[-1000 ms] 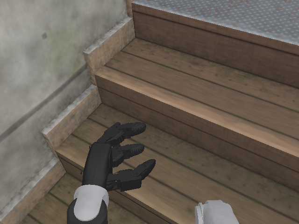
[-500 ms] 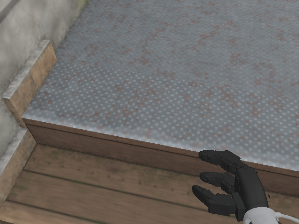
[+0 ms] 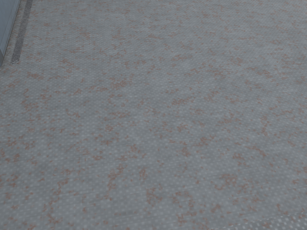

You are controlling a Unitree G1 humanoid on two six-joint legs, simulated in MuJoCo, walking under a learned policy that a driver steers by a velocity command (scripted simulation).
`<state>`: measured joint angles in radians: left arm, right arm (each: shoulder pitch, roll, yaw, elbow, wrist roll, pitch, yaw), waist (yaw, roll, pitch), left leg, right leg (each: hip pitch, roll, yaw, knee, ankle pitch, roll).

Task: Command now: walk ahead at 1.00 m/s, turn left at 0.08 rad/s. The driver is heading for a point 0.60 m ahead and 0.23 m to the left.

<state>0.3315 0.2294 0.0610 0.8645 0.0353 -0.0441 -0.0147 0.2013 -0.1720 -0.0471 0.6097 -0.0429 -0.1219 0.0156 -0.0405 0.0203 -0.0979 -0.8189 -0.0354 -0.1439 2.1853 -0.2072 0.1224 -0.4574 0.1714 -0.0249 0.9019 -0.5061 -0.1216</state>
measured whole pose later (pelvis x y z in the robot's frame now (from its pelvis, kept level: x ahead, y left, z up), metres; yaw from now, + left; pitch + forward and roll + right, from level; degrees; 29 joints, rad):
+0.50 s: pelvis +0.43 +0.06 +0.21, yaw +20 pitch +4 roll +1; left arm -0.04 0.17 -0.06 0.39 0.05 -0.12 -0.03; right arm 0.45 -0.23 -0.04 0.92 -0.04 -0.14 0.05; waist -0.03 -0.02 -0.08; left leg -0.20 -0.21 -0.18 0.61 -0.36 0.13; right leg -0.90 -0.02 0.15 1.03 -0.22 0.07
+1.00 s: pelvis +0.58 +0.12 +0.21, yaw +30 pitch +2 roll -1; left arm 0.30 0.26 0.02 0.75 0.02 -0.02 0.04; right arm 0.15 -0.17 0.03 0.61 -0.03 0.01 -0.01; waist 0.05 -0.02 -0.04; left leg -0.43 0.00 -0.05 0.63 -0.23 0.01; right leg -0.50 -0.01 0.03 0.91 -0.49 0.07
